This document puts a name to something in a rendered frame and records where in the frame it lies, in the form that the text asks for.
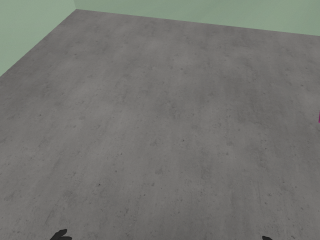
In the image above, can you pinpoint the robot left hand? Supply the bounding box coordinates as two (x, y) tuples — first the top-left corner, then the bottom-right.
(50, 229), (72, 240)

